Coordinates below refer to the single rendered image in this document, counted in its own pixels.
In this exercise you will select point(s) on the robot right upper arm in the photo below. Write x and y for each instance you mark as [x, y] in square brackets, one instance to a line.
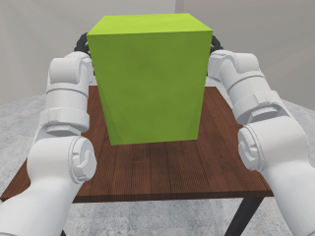
[277, 149]

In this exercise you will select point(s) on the robot left hand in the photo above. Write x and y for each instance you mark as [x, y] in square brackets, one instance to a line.
[81, 47]

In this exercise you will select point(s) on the carton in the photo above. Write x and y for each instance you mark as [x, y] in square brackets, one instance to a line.
[151, 74]

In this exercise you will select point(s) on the left robot forearm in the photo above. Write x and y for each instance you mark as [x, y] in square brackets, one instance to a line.
[67, 93]

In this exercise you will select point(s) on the table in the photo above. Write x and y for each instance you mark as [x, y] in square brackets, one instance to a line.
[203, 169]

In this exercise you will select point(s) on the right robot forearm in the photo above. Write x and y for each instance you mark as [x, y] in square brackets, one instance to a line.
[251, 97]

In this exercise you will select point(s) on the robot left upper arm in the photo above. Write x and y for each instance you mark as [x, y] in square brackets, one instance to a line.
[57, 168]

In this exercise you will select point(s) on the robot right hand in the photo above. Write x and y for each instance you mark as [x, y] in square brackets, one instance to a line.
[216, 46]

